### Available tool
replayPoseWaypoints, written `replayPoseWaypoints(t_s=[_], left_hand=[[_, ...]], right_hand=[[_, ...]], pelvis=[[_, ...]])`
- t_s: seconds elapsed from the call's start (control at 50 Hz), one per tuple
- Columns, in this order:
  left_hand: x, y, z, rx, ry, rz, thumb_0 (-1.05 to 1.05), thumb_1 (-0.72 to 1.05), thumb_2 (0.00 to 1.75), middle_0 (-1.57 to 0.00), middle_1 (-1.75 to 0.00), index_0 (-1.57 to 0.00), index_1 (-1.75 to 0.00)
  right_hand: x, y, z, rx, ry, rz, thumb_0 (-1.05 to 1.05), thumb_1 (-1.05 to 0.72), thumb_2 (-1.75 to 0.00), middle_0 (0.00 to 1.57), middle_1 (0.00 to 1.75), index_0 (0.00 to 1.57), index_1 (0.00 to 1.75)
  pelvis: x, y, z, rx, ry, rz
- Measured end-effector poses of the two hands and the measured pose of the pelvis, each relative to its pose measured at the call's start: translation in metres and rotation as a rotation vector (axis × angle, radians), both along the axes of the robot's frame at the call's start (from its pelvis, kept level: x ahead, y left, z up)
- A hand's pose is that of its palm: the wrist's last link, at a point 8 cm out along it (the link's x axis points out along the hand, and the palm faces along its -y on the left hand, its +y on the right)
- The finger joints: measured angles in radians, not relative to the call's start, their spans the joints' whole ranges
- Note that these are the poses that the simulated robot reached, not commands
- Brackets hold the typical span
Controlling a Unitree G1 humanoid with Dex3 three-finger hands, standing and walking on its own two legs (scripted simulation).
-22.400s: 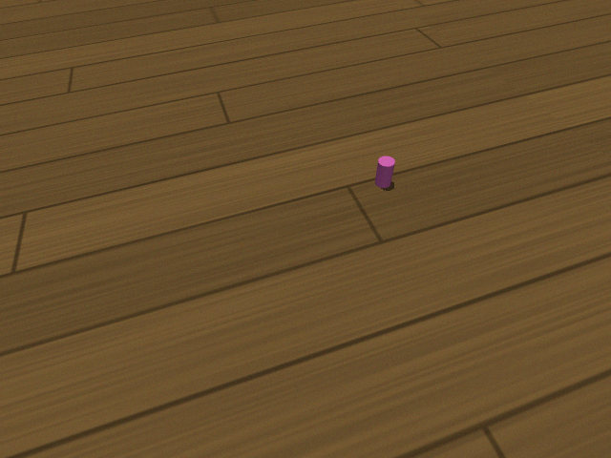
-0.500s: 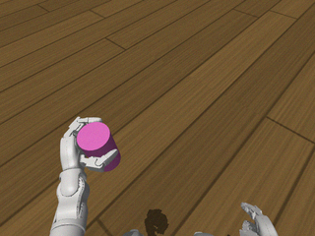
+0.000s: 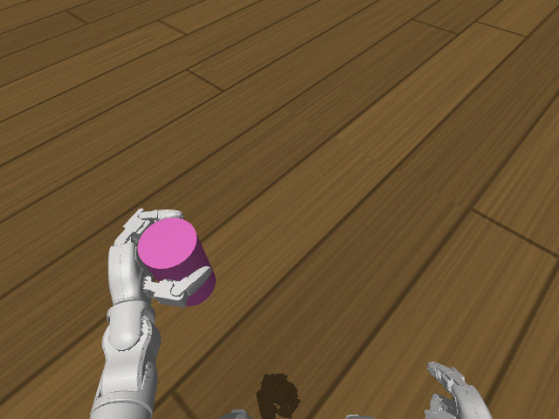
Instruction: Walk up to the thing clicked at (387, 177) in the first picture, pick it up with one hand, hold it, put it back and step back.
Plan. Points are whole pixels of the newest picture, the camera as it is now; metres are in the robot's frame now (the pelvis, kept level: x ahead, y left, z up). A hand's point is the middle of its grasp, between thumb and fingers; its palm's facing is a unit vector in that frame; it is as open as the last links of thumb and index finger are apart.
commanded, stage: hold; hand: left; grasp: from the side
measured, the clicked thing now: (181, 264) +0.33 +0.16 +0.03
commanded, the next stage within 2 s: crouch in 0.40 s
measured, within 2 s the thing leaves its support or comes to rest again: neither
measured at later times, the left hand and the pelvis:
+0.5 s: hand (173, 261) +0.33 +0.17 +0.05, palm faces +0.19 -0.98 +0.00, open 10.6 cm; pelvis +0.00 +0.00 +0.00, yaw +0 degrees
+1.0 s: hand (184, 293) +0.34 +0.19 -0.09, palm faces +0.25 -0.97 +0.00, open 10.6 cm; pelvis -0.03 +0.00 -0.08, yaw -1 degrees
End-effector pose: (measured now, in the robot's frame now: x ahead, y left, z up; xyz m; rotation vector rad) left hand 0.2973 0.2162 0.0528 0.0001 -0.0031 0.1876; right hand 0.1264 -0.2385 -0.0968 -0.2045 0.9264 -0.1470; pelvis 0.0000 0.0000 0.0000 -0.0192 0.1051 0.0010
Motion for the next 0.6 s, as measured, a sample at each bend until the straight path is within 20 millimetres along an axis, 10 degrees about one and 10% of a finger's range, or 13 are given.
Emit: replayPoseWaypoints(t_s=[0.6], left_hand=[[-0.0049, 0.0021, -0.0008, 0.009, 0.0, 0.005, -0.02, -0.41, 1.03, -0.67, -0.97, -0.68, -0.99]], right_hand=[[-0.0038, -0.0016, -0.0009, 0.004, 0.002, 0.002, 0.01, -0.93, -0.91, 0.21, 0.3, 0.2, 0.3]], pelvis=[[-0.0031, -0.0015, -0.0005, 0.0, -0.005, 0.002]])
